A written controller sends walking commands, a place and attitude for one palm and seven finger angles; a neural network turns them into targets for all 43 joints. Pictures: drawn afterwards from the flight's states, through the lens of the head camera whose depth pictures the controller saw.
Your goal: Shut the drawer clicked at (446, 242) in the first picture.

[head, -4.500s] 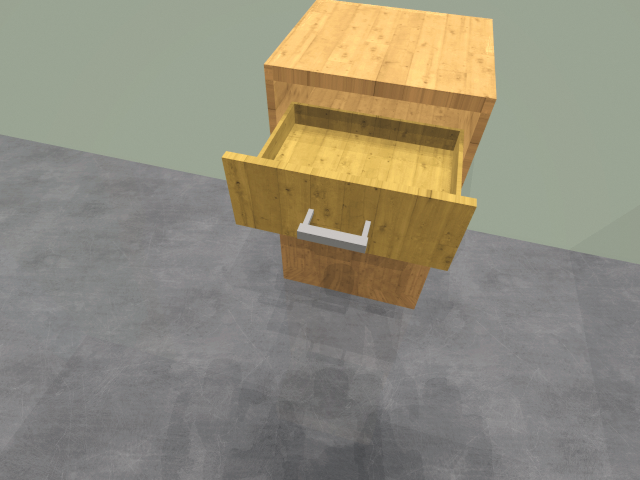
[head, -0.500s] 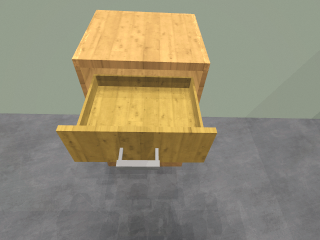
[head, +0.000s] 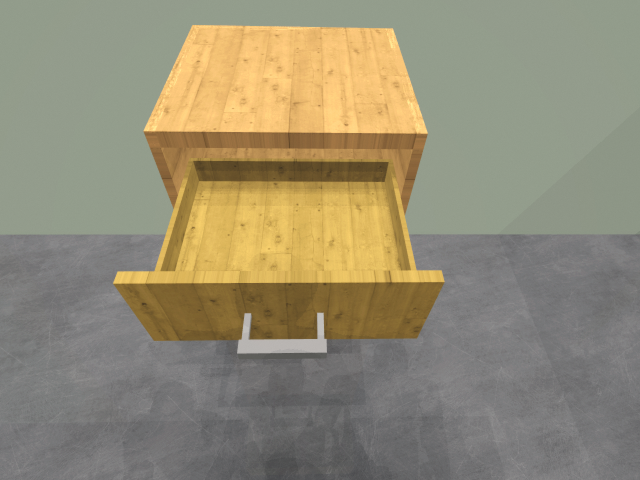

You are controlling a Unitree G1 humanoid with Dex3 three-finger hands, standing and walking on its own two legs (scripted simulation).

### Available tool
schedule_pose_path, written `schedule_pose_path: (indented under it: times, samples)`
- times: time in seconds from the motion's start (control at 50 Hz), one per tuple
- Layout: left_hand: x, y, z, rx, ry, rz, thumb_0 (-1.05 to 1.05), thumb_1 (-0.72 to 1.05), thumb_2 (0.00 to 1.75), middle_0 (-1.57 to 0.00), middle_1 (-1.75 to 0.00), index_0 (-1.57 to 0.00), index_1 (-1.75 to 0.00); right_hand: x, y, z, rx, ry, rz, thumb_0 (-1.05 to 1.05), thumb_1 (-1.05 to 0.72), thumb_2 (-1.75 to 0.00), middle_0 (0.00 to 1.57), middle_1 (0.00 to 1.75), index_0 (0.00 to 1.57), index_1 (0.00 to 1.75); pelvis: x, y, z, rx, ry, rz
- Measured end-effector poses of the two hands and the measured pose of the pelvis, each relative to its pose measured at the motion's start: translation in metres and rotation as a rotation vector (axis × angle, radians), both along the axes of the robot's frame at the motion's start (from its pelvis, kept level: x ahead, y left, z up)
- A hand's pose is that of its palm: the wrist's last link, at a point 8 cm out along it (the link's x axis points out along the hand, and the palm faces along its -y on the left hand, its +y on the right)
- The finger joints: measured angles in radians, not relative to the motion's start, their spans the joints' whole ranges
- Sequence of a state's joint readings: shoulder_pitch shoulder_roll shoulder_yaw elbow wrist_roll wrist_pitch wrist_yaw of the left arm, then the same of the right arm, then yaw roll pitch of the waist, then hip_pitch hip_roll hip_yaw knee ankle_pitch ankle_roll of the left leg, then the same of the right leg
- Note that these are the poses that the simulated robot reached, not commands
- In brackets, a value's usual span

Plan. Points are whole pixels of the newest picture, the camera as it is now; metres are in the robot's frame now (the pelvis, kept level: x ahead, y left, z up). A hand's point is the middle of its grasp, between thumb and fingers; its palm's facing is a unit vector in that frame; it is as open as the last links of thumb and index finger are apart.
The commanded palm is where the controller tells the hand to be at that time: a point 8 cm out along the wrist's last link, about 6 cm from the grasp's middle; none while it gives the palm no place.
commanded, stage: come to a stop and stand still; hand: left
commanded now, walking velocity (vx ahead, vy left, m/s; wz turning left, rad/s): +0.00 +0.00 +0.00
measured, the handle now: (283, 334) +0.33 +0.08 -0.07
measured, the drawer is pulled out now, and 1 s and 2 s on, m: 0.29 0.29 0.29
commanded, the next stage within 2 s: look again from close up in 1.14 s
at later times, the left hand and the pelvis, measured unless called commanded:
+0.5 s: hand out of the picture +0.02 +0.13 -0.17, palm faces +0.02 -0.98 -0.21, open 7.3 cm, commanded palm none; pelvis +0.02 -0.04 +0.00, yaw +1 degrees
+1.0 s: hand out of the picture +0.03 +0.11 -0.17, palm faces +0.01 -0.98 -0.21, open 7.3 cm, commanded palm none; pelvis +0.02 -0.06 +0.00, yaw +1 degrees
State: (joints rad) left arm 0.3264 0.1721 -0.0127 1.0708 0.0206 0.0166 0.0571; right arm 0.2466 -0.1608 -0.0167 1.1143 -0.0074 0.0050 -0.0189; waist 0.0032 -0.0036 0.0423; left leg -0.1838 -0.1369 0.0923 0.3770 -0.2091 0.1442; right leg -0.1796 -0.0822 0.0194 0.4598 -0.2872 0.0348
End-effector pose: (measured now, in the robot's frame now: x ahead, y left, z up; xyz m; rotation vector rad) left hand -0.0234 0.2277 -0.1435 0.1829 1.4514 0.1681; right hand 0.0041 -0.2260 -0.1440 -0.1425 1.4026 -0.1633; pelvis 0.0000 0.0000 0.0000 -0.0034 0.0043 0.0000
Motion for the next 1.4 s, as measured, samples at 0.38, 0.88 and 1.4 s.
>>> schedule_pose_path:
  times: [0.38,0.88,1.4]
  samples:
    - [0.036,-0.04,-0.002,-0.027,-0.067,0.005,0.01,0.91,0.9,-0.2,-0.3,-0.2,-0.3,0.032,-0.033,0.002,-0.012,-0.038,0.022,0.0,-0.92,-0.9,0.2,0.3,0.2,0.3,0.015,-0.029,0.001,0.001,-0.001,0.014]
    - [0.049,-0.065,0.003,-0.011,-0.076,-0.006,0.01,0.91,0.9,-0.2,-0.3,-0.2,-0.3,0.021,-0.054,-0.001,0.014,0.022,0.004,0.0,-0.91,-0.9,0.2,0.3,0.2,0.3,0.022,-0.059,0.003,0.008,0.001,0.014]
    - [0.037,-0.084,0.003,-0.023,-0.061,0.01,0.01,0.91,0.9,-0.2,-0.3,-0.2,-0.3,0.012,-0.066,0.0,0.021,0.042,0.006,0.0,-0.91,-0.9,0.2,0.3,0.2,0.3,0.021,-0.075,0.004,0.01,0.001,0.021]
